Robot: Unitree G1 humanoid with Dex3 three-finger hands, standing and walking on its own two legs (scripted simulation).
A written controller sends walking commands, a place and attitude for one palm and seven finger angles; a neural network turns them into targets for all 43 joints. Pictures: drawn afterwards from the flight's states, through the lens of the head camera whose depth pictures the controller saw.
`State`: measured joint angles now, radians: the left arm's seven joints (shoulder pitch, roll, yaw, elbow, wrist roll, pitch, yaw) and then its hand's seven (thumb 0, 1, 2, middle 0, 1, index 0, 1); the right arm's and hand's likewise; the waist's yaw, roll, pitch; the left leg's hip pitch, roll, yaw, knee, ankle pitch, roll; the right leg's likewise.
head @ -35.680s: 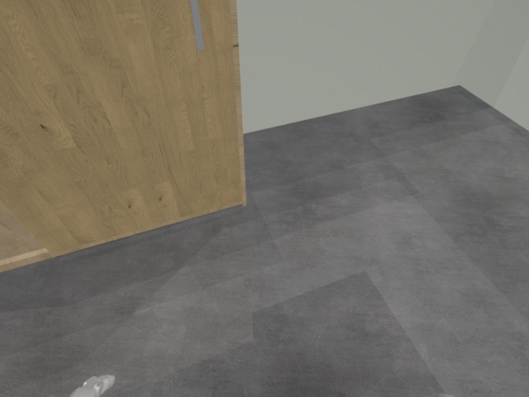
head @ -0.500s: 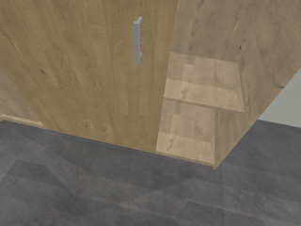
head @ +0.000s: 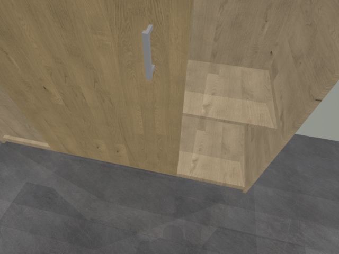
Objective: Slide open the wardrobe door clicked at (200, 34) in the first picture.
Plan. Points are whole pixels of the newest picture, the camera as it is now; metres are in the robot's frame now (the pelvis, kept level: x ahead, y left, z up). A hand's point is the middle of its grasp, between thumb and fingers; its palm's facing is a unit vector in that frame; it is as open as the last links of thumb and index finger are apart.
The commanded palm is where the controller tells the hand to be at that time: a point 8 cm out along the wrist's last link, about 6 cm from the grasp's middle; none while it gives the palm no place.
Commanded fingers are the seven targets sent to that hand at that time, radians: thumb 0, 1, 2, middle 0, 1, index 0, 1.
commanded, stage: look to check the result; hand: right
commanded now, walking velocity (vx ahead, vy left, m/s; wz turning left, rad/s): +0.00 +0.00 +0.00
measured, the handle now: (149, 53) +0.63 +0.11 +0.13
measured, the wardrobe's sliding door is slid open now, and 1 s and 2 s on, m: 0.42 0.42 0.42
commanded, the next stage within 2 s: stand and wait in 0.54 s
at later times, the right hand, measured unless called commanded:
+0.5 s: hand out of the picture +0.05 -0.18 -0.18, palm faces +0.00 +0.98 -0.19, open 7.3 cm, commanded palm none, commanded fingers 0.00 -0.90 -0.90 0.20 0.30 0.20 0.30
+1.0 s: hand out of the picture +0.04 -0.18 -0.18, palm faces +0.01 +0.98 -0.18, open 7.3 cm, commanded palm none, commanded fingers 0.00 -0.90 -0.90 0.20 0.30 0.20 0.30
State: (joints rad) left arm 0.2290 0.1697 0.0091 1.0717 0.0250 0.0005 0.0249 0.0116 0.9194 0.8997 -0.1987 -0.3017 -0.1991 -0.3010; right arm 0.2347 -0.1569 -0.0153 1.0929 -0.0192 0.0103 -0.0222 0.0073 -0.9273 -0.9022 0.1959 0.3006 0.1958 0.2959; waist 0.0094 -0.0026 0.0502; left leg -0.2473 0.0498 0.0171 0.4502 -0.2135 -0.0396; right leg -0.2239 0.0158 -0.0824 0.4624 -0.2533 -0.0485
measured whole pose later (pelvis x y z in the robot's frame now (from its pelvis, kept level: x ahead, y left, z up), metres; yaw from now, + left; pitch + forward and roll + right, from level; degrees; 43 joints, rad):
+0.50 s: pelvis +0.03 -0.01 +0.00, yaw +0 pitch +0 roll +0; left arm 0.21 0.17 -0.01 1.13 0.02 -0.01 0.04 0.01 0.92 0.90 -0.20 -0.30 -0.20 -0.30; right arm 0.21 -0.17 -0.01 1.13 -0.01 0.01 -0.03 0.00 -0.92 -0.90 0.20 0.30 0.20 0.30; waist 0.01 0.01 0.05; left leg -0.17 0.06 0.01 0.41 -0.24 -0.05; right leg -0.13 0.03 -0.09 0.40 -0.27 -0.05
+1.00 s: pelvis +0.03 +0.00 +0.00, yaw +0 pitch -1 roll +0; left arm 0.23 0.15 -0.01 1.15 0.02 -0.01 0.04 0.01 0.91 0.90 -0.20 -0.30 -0.20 -0.30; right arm 0.23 -0.16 -0.01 1.15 -0.01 0.01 -0.03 0.01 -0.92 -0.90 0.20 0.30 0.19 0.30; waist 0.01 0.01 0.06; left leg -0.15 0.06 0.01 0.39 -0.23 -0.05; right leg -0.11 0.03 -0.09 0.38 -0.26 -0.05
